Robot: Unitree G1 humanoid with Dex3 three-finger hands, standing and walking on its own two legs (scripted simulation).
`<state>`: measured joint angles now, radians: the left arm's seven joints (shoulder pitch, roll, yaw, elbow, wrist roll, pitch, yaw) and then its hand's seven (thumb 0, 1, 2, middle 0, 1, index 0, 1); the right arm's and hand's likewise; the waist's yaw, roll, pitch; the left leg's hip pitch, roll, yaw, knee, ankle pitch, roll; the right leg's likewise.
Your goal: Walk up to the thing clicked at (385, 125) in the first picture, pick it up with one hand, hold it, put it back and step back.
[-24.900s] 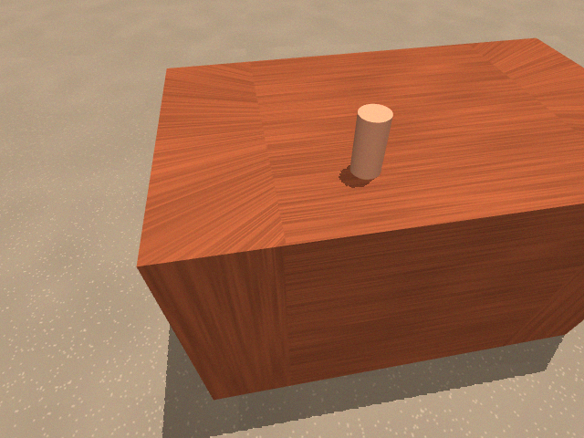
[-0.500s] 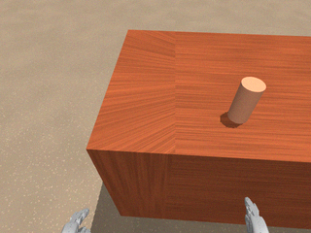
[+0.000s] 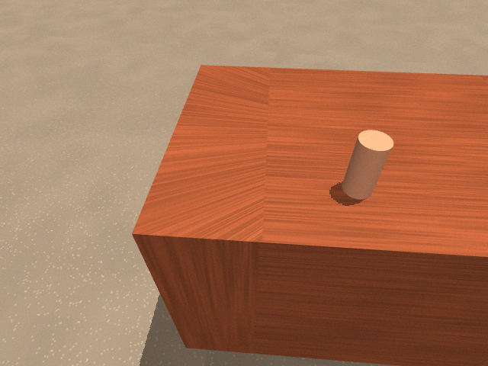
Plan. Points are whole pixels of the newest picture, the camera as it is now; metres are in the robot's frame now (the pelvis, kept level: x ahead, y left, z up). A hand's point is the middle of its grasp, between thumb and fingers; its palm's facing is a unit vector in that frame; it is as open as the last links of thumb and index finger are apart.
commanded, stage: home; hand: right
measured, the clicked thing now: (365, 166) +0.52 -0.23 +0.05
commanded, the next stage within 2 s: stand in 1.22 s
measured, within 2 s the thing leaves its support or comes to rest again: neither
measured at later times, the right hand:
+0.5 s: hand out of the picture +0.05 -0.26 -0.15, palm faces -0.06 +0.93 -0.37, open 17.5 cm
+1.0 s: hand out of the picture +0.07 -0.25 -0.15, palm faces -0.04 +0.93 -0.36, open 17.4 cm
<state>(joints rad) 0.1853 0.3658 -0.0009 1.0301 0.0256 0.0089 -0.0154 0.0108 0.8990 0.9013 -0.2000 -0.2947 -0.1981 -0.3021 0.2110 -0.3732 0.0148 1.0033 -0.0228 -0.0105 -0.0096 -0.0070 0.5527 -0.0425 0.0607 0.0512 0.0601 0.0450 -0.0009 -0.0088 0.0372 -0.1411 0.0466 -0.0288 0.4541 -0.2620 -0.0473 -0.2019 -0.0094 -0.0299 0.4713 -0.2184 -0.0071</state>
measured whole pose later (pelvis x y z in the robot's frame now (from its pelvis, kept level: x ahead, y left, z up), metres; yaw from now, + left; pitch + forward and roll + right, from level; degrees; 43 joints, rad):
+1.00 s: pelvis +0.01 +0.01 +0.01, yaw +0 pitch -3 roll +0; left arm 0.12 0.35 0.00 1.16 0.01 0.00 -0.01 0.01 0.90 0.90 -0.20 -0.30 -0.20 -0.30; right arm 0.14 -0.36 0.02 1.11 -0.01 -0.01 -0.01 0.00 0.52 -0.06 0.06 0.06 0.06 0.05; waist 0.01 0.00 0.05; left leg -0.08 0.04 -0.02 0.34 -0.21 -0.04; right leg -0.14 -0.02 -0.02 0.35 -0.16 0.01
